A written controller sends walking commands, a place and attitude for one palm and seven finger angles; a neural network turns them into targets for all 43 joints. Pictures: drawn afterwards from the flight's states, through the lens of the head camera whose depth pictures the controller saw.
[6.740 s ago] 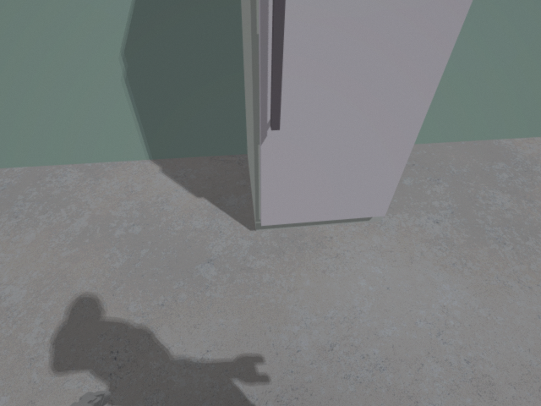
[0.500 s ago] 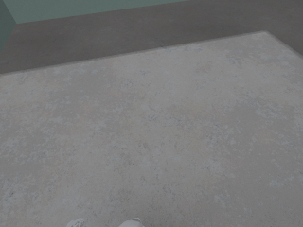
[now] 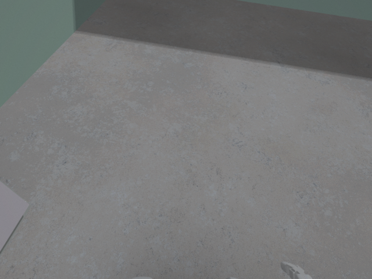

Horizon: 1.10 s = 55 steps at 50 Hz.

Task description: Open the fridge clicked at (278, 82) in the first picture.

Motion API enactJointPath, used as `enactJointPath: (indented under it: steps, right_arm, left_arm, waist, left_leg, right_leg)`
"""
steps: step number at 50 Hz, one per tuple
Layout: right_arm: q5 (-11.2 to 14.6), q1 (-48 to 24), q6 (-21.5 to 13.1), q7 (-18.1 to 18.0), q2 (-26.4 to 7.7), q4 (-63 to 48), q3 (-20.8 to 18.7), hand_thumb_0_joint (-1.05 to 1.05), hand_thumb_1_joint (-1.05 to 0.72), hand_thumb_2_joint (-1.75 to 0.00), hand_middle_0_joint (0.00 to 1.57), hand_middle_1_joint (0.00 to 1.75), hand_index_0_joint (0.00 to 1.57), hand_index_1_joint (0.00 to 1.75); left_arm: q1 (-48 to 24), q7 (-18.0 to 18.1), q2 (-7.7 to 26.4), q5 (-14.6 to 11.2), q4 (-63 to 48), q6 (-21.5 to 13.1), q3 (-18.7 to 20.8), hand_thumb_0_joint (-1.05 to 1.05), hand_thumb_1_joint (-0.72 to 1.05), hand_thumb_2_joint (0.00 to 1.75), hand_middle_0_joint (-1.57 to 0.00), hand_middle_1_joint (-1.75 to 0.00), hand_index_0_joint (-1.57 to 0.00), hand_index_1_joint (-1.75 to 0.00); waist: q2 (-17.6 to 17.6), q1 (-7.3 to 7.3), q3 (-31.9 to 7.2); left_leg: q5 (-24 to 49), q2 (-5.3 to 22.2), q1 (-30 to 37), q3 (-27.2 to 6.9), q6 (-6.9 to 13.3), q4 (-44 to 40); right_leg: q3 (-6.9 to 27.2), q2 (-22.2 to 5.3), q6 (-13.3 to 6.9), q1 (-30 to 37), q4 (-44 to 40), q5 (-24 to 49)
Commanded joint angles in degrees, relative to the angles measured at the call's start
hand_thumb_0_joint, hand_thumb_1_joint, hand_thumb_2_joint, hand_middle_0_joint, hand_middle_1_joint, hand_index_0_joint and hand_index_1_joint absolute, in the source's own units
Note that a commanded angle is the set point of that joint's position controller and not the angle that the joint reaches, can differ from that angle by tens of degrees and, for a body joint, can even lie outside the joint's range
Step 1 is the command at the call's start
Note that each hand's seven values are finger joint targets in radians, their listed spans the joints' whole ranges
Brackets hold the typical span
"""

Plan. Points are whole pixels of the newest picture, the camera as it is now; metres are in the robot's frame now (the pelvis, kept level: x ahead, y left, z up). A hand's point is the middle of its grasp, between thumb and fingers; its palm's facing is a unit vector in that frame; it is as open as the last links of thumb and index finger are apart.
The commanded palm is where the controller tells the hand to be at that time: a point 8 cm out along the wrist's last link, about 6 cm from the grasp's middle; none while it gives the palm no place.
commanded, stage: turn to face it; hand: left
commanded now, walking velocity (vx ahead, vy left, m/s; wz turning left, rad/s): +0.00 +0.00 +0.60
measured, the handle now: out of the picture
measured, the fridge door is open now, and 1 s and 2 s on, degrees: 0 0 0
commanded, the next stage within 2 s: none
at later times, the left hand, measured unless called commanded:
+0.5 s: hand out of the picture +0.04 +0.18 -0.12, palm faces +0.28 -0.92 -0.29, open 7.4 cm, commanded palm none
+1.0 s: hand out of the picture -0.14 +0.24 -0.16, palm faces +0.60 -0.77 -0.24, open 7.4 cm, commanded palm none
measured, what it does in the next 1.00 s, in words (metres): steps on the spot, turning left: right foot, then left foot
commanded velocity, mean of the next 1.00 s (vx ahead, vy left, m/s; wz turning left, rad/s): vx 0.00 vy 0.00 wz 0.60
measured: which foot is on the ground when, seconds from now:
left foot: down 0.00-0.38, up 0.40-0.78, down 0.80-1.00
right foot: up 0.00-0.36, down 0.38-0.80, up 0.82-1.00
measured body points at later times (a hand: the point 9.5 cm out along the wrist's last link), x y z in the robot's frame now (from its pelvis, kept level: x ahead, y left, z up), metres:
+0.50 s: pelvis -0.02 -0.04 +0.01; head +0.01 -0.06 +0.46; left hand +0.02 +0.23 -0.10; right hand +0.10 -0.28 -0.15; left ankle -0.04 +0.09 -0.66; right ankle +0.01 -0.15 -0.72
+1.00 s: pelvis -0.06 +0.02 +0.01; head -0.05 +0.07 +0.46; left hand -0.17 +0.28 -0.15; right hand +0.18 -0.13 -0.10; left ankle -0.09 +0.09 -0.72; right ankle +0.02 -0.14 -0.63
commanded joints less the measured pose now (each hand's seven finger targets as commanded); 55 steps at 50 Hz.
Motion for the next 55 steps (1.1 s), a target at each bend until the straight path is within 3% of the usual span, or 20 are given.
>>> enactJointPath:
  steps: [1,4,11,15,17,18,19,20,21,22,25,35,38,39,40,41,42,45,47,55]
  right_arm:
    - [-0.33,2.45,-0.38,-1.96,-11.86,-2.66,-2.55,0.00,-0.90,-0.90,0.20,0.30,0.20,0.30]
    - [-0.19,2.13,-0.62,-1.99,-11.86,-3.15,-2.44,0.00,-0.90,-0.90,0.20,0.30,0.20,0.30]
    - [-0.59,5.20,0.13,-1.65,-12.47,-2.76,-3.27,0.00,-0.90,-0.90,0.20,0.30,0.20,0.30]
    - [-0.71,4.11,0.54,-1.53,-12.35,-3.41,-3.66,0.00,-0.90,-0.90,0.20,0.30,0.20,0.30]
    - [-0.27,3.27,0.63,-1.40,-11.75,-3.73,-3.73,0.00,-0.90,-0.90,0.20,0.30,0.20,0.30]
    - [0.25,4.03,0.55,-1.14,-9.23,-3.89,-3.47,0.00,-0.90,-0.90,0.20,0.30,0.20,0.30]
    - [0.59,5.45,0.46,-0.94,-4.91,-5.04,-2.75,0.00,-0.90,-0.90,0.20,0.30,0.20,0.30]
    - [-0.20,4.12,0.64,-1.11,-7.34,-5.56,-3.23,0.00,-0.90,-0.90,0.20,0.30,0.20,0.30]
    - [-0.46,4.64,1.07,-0.72,-7.71,-5.16,-3.49,0.00,-0.90,-0.90,0.20,0.30,0.20,0.30]
    - [-0.56,5.09,1.74,-0.48,-7.27,-3.52,-3.59,0.00,-0.90,-0.90,0.20,0.30,0.20,0.30]
    - [-0.52,7.07,2.25,0.35,-6.35,-1.47,-3.24,0.00,-0.90,-0.90,0.20,0.30,0.20,0.30]
    - [0.26,-0.37,1.69,0.61,-4.82,-3.35,-1.72,0.00,-0.90,-0.90,0.20,0.30,0.20,0.30]
    - [0.26,3.82,0.72,0.29,-5.89,-2.76,-1.79,0.00,-0.90,-0.90,0.20,0.30,0.20,0.30]
    - [0.14,7.48,0.23,0.33,-8.03,-1.92,-2.37,0.00,-0.90,-0.90,0.20,0.30,0.20,0.30]
    - [-0.16,10.82,-0.40,-0.04,-14.70,-1.69,-3.93,0.00,-0.90,-0.90,0.20,0.30,0.20,0.30]
    - [0.22,14.88,-0.31,-0.66,-19.04,-0.60,-4.84,0.00,-0.90,-0.90,0.20,0.30,0.20,0.30]
    - [-0.02,15.39,-0.08,-0.86,-18.40,0.09,-4.66,0.00,-0.90,-0.90,0.20,0.30,0.20,0.30]
    - [-0.27,6.91,-0.43,-2.11,-12.93,-2.06,-2.92,0.00,-0.90,-0.90,0.20,0.30,0.20,0.30]
    - [-0.10,4.50,-0.86,-2.15,-11.56,-2.80,-2.17,0.00,-0.90,-0.90,0.20,0.30,0.20,0.30]
    - [-0.19,7.99,-0.61,-2.08,-11.38,-2.19,-2.55,0.00,-0.90,-0.90,0.20,0.30,0.20,0.30]
  left_arm:
    - [-5.32,-0.23,4.60,-0.16,-6.95,-2.48,1.61,0.00,0.90,0.90,-0.20,-0.30,-0.20,-0.30]
    - [-3.56,-0.35,4.39,-0.25,-6.31,-2.37,1.54,0.00,0.90,0.90,-0.20,-0.30,-0.20,-0.30]
    - [-8.37,0.18,3.54,-0.47,-9.23,-2.43,1.23,0.00,0.90,0.90,-0.20,-0.30,-0.20,-0.30]
    - [-5.86,0.46,3.00,-0.92,-9.55,-3.08,0.91,0.00,0.90,0.90,-0.20,-0.30,-0.20,-0.30]
    - [-2.04,0.71,3.68,-1.09,-8.75,-3.83,1.27,0.00,0.90,0.90,-0.20,-0.30,-0.20,-0.30]
    - [-0.08,1.02,6.49,-0.74,-8.55,-4.54,1.72,0.00,0.90,0.90,-0.20,-0.30,-0.20,-0.30]
    - [0.44,1.48,12.22,0.23,-8.77,-5.00,2.86,0.00,0.90,0.90,-0.20,-0.30,-0.20,-0.30]
    - [-0.52,1.58,13.15,-0.02,-9.53,-4.54,2.45,0.00,0.90,0.90,-0.20,-0.30,-0.20,-0.30]
    - [-3.54,1.56,10.93,-0.05,-10.53,-4.39,1.82,0.00,0.90,0.90,-0.20,-0.30,-0.20,-0.30]
    - [-6.30,1.56,8.90,-0.23,-10.50,-4.83,1.71,0.00,0.90,0.90,-0.20,-0.30,-0.20,-0.30]
    - [-8.27,1.15,5.47,-0.23,-10.72,-5.03,0.36,0.00,0.90,0.90,-0.20,-0.30,-0.20,-0.30]
    - [-0.82,1.02,9.88,0.67,-7.27,-4.19,1.91,0.00,0.90,0.90,-0.20,-0.30,-0.20,-0.30]
    - [-1.18,0.76,9.92,0.31,-6.54,-3.73,2.28,0.00,0.90,0.90,-0.20,-0.30,-0.20,-0.30]
    - [-1.00,0.62,9.26,-0.23,-6.83,-3.31,2.22,0.00,0.90,0.90,-0.20,-0.30,-0.20,-0.30]
    - [-0.45,0.22,5.87,-0.77,-8.50,-2.91,1.72,0.00,0.90,0.90,-0.20,-0.30,-0.20,-0.30]
    - [-4.79,0.25,3.23,-0.54,-10.78,-2.66,0.46,0.00,0.90,0.90,-0.20,-0.30,-0.20,-0.30]
    - [-6.18,0.30,4.67,-0.30,-11.02,-2.34,0.79,0.00,0.90,0.90,-0.20,-0.30,-0.20,-0.30]
    - [-7.58,-0.02,4.68,-0.13,-8.02,-2.31,1.42,0.00,0.90,0.90,-0.20,-0.30,-0.20,-0.30]
    - [-4.56,-0.40,4.72,-0.10,-6.66,-2.39,1.57,0.00,0.90,0.90,-0.20,-0.30,-0.20,-0.30]
    - [-7.40,0.28,5.05,-0.22,-7.56,-2.35,1.48,0.00,0.90,0.90,-0.20,-0.30,-0.20,-0.30]
  waist:
    - [14.58,-3.52,-4.17]
    - [12.63,-2.66,-5.74]
    - [12.19,-4.30,-5.41]
    - [13.49,-3.13,-7.39]
    - [11.30,-0.96,-9.46]
    - [4.84,-0.06,-10.92]
    - [-13.00,0.27,-10.78]
    - [-12.02,0.34,-9.34]
    - [-5.00,-1.42,-6.83]
    - [-8.04,-2.72,-5.42]
    - [-5.88,-4.27,-1.86]
    - [-9.61,0.22,-3.88]
    - [-7.31,-1.69,-7.01]
    - [-0.87,-3.84,-9.62]
    - [16.84,-5.79,-11.87]
    - [24.12,-7.94,-12.24]
    - [16.90,-7.78,-12.50]
    - [14.18,-5.01,-6.78]
    - [12.65,-3.03,-6.63]
    - [10.48,-4.09,-6.06]
  left_leg:
    - [26.28,13.73,7.02,-16.99,6.53,-16.78]
    - [24.63,11.89,7.05,-16.20,6.22,-17.29]
    - [16.26,11.66,6.35,-24.87,8.08,-17.84]
    - [20.74,9.89,3.31,-27.65,7.46,-14.65]
    - [20.10,7.06,-0.59,-26.78,4.79,-10.28]
    - [13.42,3.93,-7.16,-24.34,1.65,-4.98]
    - [-6.98,-4.75,-19.11,-11.80,-3.80,8.52]
    - [-15.59,-4.15,-18.92,-9.80,-4.44,20.27]
    - [-12.03,-2.67,-17.52,-10.86,-4.16,27.79]
    - [-9.79,-1.28,-17.58,-10.78,-4.49,30.79]
    - [-1.97,0.11,-17.54,-6.90,-5.97,34.55]
    - [-6.78,1.39,-8.94,0.49,-6.15,10.83]
    - [0.41,0.36,0.55,1.70,-4.90,-3.14]
    - [9.31,1.25,9.53,-0.61,-4.16,-11.15]
    - [25.35,14.22,19.43,-19.05,1.36,-14.49]
    - [42.96,23.38,19.58,-29.38,7.98,-15.62]
    - [37.51,24.10,17.32,-26.16,10.44,-14.47]
    - [27.24,14.64,9.88,-20.37,5.81,-16.58]
    - [27.63,11.60,9.20,-17.08,4.71,-17.02]
    - [21.39,11.39,10.42,-23.69,6.93,-18.78]
  right_leg:
    - [6.66,1.04,0.73,-9.73,9.26,6.37]
    - [6.60,2.47,1.29,-7.19,6.10,8.60]
    - [7.56,5.36,1.08,-4.45,-5.51,6.41]
    - [6.91,8.19,0.05,4.61,-17.88,7.15]
    - [6.15,8.30,-0.39,14.11,-31.03,15.67]
    - [10.77,3.22,-1.54,22.92,-39.23,18.58]
    - [26.69,-13.53,-7.27,29.46,-43.90,18.82]
    - [29.13,-20.29,-11.86,20.69,-43.26,24.10]
    - [23.67,-17.38,-12.99,14.96,-42.84,22.61]
    - [21.17,-14.16,-11.19,12.75,-43.17,21.46]
    - [9.27,-8.00,-9.02,12.41,-40.18,28.88]
    - [2.97,-12.31,-10.97,17.24,-35.23,36.19]
    - [-0.66,-11.70,-7.85,15.68,-27.01,37.29]
    - [-2.55,-10.12,-5.01,10.24,-19.04,32.38]
    - [-4.72,-2.41,-0.12,-4.40,-5.88,10.25]
    - [0.21,1.99,1.65,-12.17,3.82,-10.14]
    - [4.67,0.66,0.24,-11.35,9.04,-6.87]
    - [7.56,0.82,0.68,-11.93,12.41,6.07]
    - [7.01,1.78,1.12,-10.04,11.36,9.95]
    - [8.75,3.55,2.13,-9.26,3.82,10.41]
